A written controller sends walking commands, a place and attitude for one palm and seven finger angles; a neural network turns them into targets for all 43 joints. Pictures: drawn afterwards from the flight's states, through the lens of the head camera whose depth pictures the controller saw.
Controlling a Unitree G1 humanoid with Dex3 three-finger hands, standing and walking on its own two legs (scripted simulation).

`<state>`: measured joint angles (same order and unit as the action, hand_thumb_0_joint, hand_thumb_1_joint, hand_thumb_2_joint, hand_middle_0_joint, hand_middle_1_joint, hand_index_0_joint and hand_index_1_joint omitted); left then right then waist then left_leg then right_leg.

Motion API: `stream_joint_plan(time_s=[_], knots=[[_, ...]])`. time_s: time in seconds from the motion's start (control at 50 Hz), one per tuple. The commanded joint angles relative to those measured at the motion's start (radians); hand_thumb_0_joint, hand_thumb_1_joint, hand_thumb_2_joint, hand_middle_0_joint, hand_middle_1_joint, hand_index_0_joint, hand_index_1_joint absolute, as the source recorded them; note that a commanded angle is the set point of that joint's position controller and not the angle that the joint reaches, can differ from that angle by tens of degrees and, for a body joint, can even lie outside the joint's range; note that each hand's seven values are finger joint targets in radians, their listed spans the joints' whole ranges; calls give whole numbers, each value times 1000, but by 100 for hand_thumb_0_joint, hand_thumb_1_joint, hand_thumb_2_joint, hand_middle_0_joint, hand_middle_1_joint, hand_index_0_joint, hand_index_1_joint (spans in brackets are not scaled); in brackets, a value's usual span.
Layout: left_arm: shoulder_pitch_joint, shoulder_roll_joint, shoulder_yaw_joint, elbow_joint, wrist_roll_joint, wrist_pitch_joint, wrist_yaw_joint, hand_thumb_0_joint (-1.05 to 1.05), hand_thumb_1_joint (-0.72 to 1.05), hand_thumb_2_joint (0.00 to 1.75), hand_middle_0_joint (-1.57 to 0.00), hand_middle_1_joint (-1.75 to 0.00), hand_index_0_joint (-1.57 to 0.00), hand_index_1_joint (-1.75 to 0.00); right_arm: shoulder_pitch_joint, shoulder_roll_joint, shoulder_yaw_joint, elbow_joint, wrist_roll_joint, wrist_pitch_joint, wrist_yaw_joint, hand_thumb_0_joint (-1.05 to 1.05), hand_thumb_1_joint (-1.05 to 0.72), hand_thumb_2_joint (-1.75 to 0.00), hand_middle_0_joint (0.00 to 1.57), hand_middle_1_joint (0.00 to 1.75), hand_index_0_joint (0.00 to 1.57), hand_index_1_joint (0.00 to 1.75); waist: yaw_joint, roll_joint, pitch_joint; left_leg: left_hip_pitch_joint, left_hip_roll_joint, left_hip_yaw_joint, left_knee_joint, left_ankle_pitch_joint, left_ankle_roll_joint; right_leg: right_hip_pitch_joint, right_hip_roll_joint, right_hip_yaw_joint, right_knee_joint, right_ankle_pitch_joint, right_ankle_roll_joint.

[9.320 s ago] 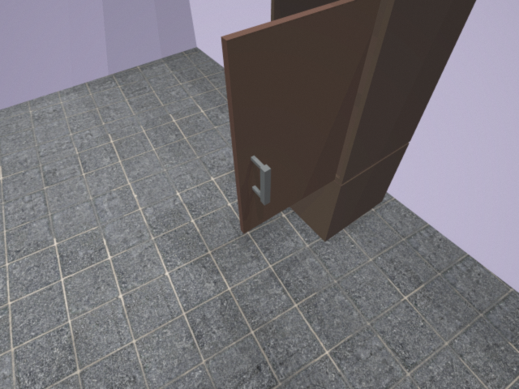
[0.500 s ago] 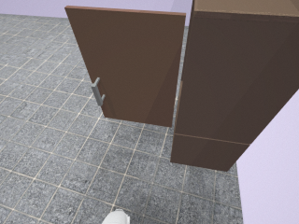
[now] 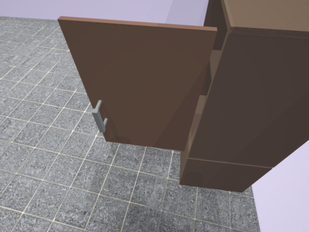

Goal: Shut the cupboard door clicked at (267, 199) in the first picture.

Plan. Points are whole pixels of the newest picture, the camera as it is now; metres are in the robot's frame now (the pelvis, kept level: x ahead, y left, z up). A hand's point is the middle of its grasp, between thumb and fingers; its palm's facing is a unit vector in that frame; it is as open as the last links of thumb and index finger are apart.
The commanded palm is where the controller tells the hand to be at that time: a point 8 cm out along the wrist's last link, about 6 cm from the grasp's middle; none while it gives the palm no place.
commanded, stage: come to a stop and stand still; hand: left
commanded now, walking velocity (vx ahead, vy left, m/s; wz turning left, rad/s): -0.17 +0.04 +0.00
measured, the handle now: (101, 117) +0.51 +0.24 -0.09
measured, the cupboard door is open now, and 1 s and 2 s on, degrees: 89 89 89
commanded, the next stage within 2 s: look again from close up in 0.72 s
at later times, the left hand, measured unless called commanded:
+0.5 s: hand out of the picture +0.04 +0.22 -0.17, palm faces +0.06 -0.98 -0.18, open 7.4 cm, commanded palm none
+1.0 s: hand out of the picture -0.01 +0.21 -0.16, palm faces +0.00 -0.98 -0.21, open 7.3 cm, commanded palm none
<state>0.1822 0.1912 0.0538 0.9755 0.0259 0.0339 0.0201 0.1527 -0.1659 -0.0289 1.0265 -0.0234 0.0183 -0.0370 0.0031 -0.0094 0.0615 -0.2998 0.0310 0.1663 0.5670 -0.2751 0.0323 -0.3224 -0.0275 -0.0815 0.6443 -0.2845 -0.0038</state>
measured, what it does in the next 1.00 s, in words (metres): steps on the spot: left foot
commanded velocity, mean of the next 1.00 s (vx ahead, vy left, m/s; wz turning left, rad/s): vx -0.03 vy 0.02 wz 0.00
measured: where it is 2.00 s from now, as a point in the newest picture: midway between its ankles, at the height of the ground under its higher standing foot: outside the picture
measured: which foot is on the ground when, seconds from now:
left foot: down 0.00-0.04, up 0.06-0.34, down 0.36-1.00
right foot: down 0.00-1.00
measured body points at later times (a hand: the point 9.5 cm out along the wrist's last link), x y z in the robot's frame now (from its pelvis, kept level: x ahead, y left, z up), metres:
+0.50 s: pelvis -0.01 +0.03 +0.01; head +0.01 +0.06 +0.46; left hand +0.03 +0.27 -0.16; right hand +0.02 -0.20 -0.14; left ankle -0.03 +0.13 -0.73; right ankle -0.02 -0.09 -0.72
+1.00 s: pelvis -0.02 +0.04 +0.01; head +0.00 +0.03 +0.46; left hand -0.01 +0.26 -0.15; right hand -0.01 -0.18 -0.16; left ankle -0.03 +0.13 -0.73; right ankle -0.03 -0.10 -0.73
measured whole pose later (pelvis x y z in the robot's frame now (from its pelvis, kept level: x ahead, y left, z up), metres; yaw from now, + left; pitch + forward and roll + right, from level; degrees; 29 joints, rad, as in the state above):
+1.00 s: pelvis -0.02 +0.04 +0.01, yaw +0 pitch -1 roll +0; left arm 0.28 0.14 -0.02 1.09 0.02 -0.01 0.04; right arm 0.30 -0.18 0.01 1.04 -0.02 -0.02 -0.02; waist -0.01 0.04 0.03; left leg -0.22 -0.02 0.05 0.52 -0.30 0.04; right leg -0.20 -0.03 -0.01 0.51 -0.30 0.02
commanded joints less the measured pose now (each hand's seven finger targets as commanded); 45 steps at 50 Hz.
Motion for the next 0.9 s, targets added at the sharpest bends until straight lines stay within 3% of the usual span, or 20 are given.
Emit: stream_joint_plan(time_s=[0.0, 0.02, 0.06, 0.12, 0.24, 0.3, 0.32, 0.34, 0.36, 0.38, 0.44, 0.48, 0.56, 0.6, 0.78, 0.8, 0.82, 0.84, 0.86, 0.88], knots=[[113, 158, 24, -50, 11, -13, 6, 0, 90, 90, -20, -30, -20, -30, 89, -128, -52, -53, 16, 5, -4, 0, -90, -90, 20, 30, 20, 30, -2, -122, -115, -33, 66, -75, 83, 123, -25, 135, -220, 249, -179, 587, -109], [119, 173, 27, -46, 5, -23, 10, 0, 90, 90, -20, -30, -20, -30, 79, -86, -43, -59, 17, 16, 0, 0, -90, -90, 20, 30, 20, 30, 14, -240, -145, -78, -36, -62, 256, -247, -56, 169, -323, 342, -257, 768, -196], [101, 156, 24, -38, -1, -31, 22, 0, 90, 90, -20, -30, -20, -30, 40, -85, -43, -62, 19, 32, -3, 0, -90, -90, 20, 30, 20, 30, 22, -137, -145, -138, -36, -178, 490, -345, -55, 204, -340, 327, -237, 903, -262], [52, 156, 21, -49, -5, -37, 27, 0, 90, 90, -20, -30, -20, -30, 43, -80, -35, -51, 19, 35, 5, 0, -90, -90, 20, 30, 20, 30, 10, -115, -139, -182, -34, -191, 501, -275, -81, 268, -279, 223, -219, 912, -217], [63, 180, 31, -26, -4, -35, 26, 0, 90, 90, -20, -30, -20, -30, 67, -70, -23, -34, 21, 22, 7, 0, -90, -90, 20, 30, 20, 30, 26, -153, -157, -70, -41, -129, 123, -193, -91, 344, -245, 210, -202, 846, -194], [22, 161, 26, -15, -16, -28, 22, 0, 90, 90, -20, -30, -20, -30, 159, -69, -20, 6, 18, 9, 10, 0, -90, -90, 20, 30, 20, 30, -19, -111, -126, 140, -16, -129, -185, 84, -72, 180, -195, 170, -162, 526, -108], [34, 125, 18, -21, -23, -23, 15, 0, 90, 90, -20, -30, -20, -30, 155, -112, -24, 2, 11, 1, 11, 0, -90, -90, 20, 30, 20, 30, -7, 15, -120, 197, 81, -229, -212, 217, -33, 80, -126, 124, -129, 306, -52], [46, 82, 9, -28, -24, -16, 11, 0, 90, 90, -20, -30, -20, -30, 123, -162, -28, -19, 3, -4, 9, 0, -90, -90, 20, 30, 20, 30, 14, 166, -94, 119, 215, -359, -235, 339, 39, 69, -52, 69, -114, 73, -2], [39, 65, 3, -28, -16, -10, 11, 0, 90, 90, -20, -30, -20, -30, 101, -176, -26, -32, 0, -3, 4, 0, -90, -90, 20, 30, 20, 30, 20, 146, -65, 26, 267, -385, -257, 309, 88, 110, -24, 35, -78, -76, 11], [-3, 68, 1, -23, -14, 0, 11, 0, 90, 90, -20, -30, -20, -30, 85, -162, -23, -26, -2, -8, -2, 0, -90, -90, 20, 30, 20, 30, 7, 201, -16, -14, 240, -396, -304, 288, 102, 96, -11, 38, -24, -127, 17], [25, 66, -2, 8, -16, 0, 3, 0, 90, 90, -20, -30, -20, -30, 72, -140, -11, -18, -2, -20, -17, 0, -90, -90, 20, 30, 20, 30, 19, 198, -27, 56, 199, -322, -269, 422, 101, 85, -13, 76, 18, -124, 3], [50, 63, -6, 28, -16, -7, 0, 0, 90, 90, -20, -30, -20, -30, 81, -141, -14, -9, 6, -23, -18, 0, -90, -90, 20, 30, 20, 30, 27, 106, -60, 104, 175, -292, -220, 460, 84, 127, -12, 74, -88, -40, 3], [67, 89, -14, 59, -15, -22, 4, 0, 90, 90, -20, -30, -20, -30, 101, -108, -12, 5, 17, -23, -4, 0, -90, -90, 20, 30, 20, 30, 5, 58, -13, 75, 70, -247, -225, 149, 0, 156, -72, 148, -271, 151, -22], [65, 82, -20, 72, -17, -29, 4, 0, 90, 90, -20, -30, -20, -30, 109, -114, -13, 19, 13, -17, 0, 0, -90, -90, 20, 30, 20, 30, -5, -63, -19, 102, 60, -233, -218, 78, -12, 125, -69, 164, -293, 104, -23], [111, 61, -30, 109, -18, -39, 8, 0, 90, 90, -20, -30, -20, -30, 147, -94, 2, 66, 12, -32, 1, 0, -90, -90, 20, 30, 20, 30, -3, 1, -13, 117, 61, -224, -253, 111, -11, 136, -66, 156, -307, 123, -22], [199, 74, -47, 132, 4, -66, 53, 0, 90, 90, -20, -30, -20, -30, 73, -133, 6, -7, 23, -52, 13, 0, -90, -90, 20, 30, 20, 30, 21, 72, -5, 101, 84, -182, -70, 308, -26, 108, -102, 162, -261, 346, -11], [157, 109, -43, 86, -10, -70, 46, 0, 90, 90, -20, -30, -20, -30, 127, -84, 13, -27, 15, -47, 18, 0, -90, -90, 20, 30, 20, 30, -16, 98, -64, 93, 50, -207, -117, 114, -23, 121, -105, 178, -240, 129, -39], [140, 99, -46, 73, -9, -67, 38, 0, 90, 90, -20, -30, -20, -30, 153, -94, 13, -32, 11, -51, 20, 0, -90, -90, 20, 30, 20, 30, -17, 118, -59, 69, 63, -230, -142, 90, -12, 95, -75, 158, -207, 23, -45], [137, 97, -45, 64, -7, -69, 30, 0, 90, 90, -20, -30, -20, -30, 160, -96, 16, -40, 4, -60, 20, 0, -90, -90, 20, 30, 20, 30, -9, 185, -78, 59, 73, -246, -151, 171, 2, 117, -59, 134, -185, 68, -47], [153, 91, -46, 67, -8, -70, 28, 0, 90, 90, -20, -30, -20, -30, 161, -98, 18, -48, 7, -62, 17, 0, -90, -90, 20, 30, 20, 30, -4, 158, -84, 64, 77, -253, -152, 224, 10, 129, -49, 125, -176, 85, -44]])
